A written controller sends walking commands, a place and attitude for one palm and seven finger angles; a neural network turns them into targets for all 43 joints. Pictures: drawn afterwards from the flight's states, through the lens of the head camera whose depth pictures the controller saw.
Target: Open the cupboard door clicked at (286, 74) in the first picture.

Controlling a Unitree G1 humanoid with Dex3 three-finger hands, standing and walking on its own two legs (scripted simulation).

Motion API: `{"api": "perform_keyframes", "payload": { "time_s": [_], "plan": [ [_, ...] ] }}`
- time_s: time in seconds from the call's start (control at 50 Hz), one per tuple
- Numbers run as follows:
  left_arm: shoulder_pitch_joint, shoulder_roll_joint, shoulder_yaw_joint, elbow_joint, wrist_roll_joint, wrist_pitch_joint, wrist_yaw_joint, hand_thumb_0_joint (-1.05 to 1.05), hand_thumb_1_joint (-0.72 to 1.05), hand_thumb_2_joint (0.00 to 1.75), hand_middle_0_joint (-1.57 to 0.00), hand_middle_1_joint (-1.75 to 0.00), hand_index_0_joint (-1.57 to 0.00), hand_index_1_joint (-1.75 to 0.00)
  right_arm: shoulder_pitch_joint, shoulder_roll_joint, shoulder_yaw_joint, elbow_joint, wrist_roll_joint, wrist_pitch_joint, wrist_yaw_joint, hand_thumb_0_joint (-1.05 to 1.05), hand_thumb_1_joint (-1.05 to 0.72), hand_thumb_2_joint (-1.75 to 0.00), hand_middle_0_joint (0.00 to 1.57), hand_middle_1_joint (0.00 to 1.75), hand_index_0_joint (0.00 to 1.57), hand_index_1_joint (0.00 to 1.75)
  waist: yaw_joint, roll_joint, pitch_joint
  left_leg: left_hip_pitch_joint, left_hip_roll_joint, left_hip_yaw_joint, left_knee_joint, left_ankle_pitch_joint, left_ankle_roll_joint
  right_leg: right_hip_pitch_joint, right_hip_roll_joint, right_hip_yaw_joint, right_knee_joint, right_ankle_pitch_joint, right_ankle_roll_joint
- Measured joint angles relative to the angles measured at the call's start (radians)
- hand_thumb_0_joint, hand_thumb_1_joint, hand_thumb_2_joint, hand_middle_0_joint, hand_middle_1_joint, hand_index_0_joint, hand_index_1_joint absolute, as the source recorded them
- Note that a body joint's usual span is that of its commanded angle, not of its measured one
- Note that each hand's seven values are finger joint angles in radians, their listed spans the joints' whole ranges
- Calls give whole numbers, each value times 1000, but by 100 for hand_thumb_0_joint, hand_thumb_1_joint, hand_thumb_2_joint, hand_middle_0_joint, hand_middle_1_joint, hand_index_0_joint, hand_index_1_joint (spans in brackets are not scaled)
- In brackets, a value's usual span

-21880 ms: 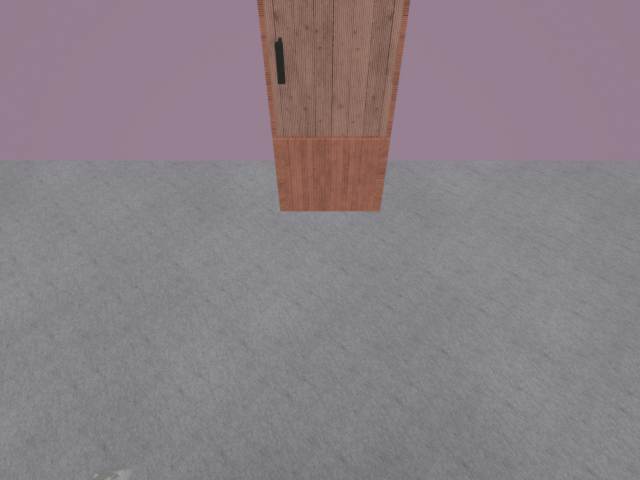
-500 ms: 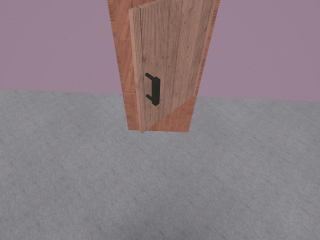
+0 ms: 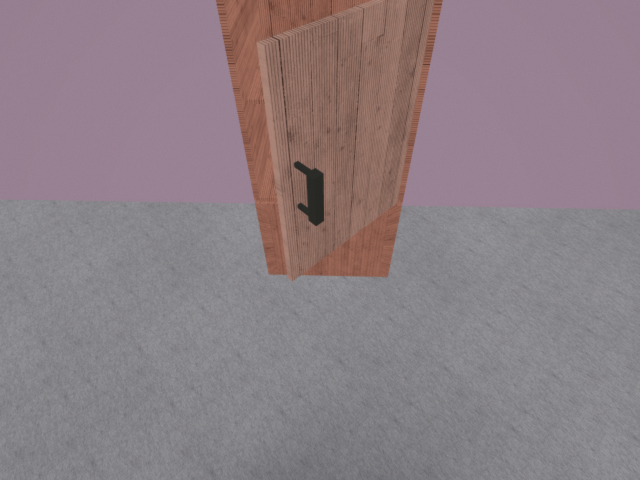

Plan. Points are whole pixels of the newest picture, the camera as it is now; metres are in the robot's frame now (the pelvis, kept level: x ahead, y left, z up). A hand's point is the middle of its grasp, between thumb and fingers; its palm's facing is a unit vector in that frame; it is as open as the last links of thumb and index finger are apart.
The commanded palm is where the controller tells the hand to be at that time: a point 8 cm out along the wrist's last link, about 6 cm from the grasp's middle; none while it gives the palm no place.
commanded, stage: let the arm hang, fingers relaxed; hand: left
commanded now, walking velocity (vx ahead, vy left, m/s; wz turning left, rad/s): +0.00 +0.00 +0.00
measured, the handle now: (308, 193) +0.65 +0.06 -0.05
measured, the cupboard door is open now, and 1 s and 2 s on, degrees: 45 45 45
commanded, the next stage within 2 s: look to check the result in 0.28 s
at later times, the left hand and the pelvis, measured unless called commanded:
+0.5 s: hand out of the picture +0.02 +0.17 -0.17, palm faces +0.03 -0.98 -0.21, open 7.4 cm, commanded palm none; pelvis +0.02 -0.01 +0.00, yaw +0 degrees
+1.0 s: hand out of the picture +0.05 +0.16 -0.17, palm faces +0.02 -0.97 -0.22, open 7.4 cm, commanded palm none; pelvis +0.03 -0.02 +0.00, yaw +0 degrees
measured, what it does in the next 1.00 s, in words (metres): stands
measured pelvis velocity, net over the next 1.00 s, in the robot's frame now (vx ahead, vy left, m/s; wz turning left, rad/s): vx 0.03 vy -0.02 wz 0.00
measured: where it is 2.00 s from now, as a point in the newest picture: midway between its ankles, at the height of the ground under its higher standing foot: outside the picture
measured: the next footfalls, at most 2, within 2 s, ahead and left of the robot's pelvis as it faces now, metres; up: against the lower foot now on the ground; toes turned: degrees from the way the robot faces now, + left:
left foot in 1.86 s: +0.13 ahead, +0.07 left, +0.00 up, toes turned -26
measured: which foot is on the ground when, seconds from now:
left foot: down 0.00-1.00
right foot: down 0.00-1.00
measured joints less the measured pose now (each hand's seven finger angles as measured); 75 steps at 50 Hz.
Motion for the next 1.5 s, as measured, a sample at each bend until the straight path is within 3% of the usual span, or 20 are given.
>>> {"api": "perform_keyframes", "payload": {
  "time_s": [1.0,1.26,1.34,1.38,1.42,1.46,1.48,1.5],
  "plan": [
    [-43,25,0,2,-3,-18,0,1,91,90,-20,-30,-20,-29,-81,-51,-5,8,3,-7,-10,0,-90,-89,20,30,19,30,3,-7,14,78,29,-9,-58,-20,-30,82,32,-7,-66,-18,-22],
    [-41,41,57,-65,10,47,-24,1,91,90,-21,-30,-20,-29,-87,-51,-47,-70,2,16,-25,0,-90,-89,20,30,20,30,8,-28,34,0,64,88,83,-103,-25,-38,63,85,74,-57,-20],
    [-69,61,73,-106,14,64,-37,1,91,90,-21,-30,-20,-29,-78,-60,-51,-102,-8,2,-30,0,-90,-89,20,30,20,30,9,-35,54,0,67,135,82,-105,-16,-154,41,84,363,-213,16],
    [-89,67,79,-127,15,66,-42,1,91,90,-20,-30,-20,-29,-74,-69,-51,-109,-14,0,-30,0,-90,-89,20,30,20,30,11,-23,66,7,79,148,76,-102,-24,-178,21,70,437,-257,28],
    [-104,70,79,-150,14,59,-47,1,91,90,-20,-30,-19,-29,-76,-82,-52,-114,-17,3,-26,0,-90,-89,20,30,20,30,13,-2,76,11,100,159,84,-108,-37,-163,2,52,393,-260,32],
    [-109,76,77,-175,14,46,-51,1,91,90,-20,-30,-19,-29,-78,-95,-56,-122,-14,8,-20,0,-90,-89,20,30,20,30,15,16,79,0,128,171,131,-135,-55,-114,-10,37,257,-156,32],
    [-105,89,77,-189,17,34,-51,1,91,90,-20,-30,-19,-29,-76,-96,-58,-130,-8,13,-16,0,-90,-89,20,30,20,30,16,6,73,-28,132,177,189,-156,-56,-91,-19,50,186,-77,18],
    [-111,90,78,-191,17,25,-46,1,91,90,-20,-30,-19,-29,-89,-103,-62,-133,-1,22,-12,0,-90,-89,21,30,20,30,16,13,81,-67,136,148,286,-225,-55,-100,-7,52,201,-88,7]
  ]
}}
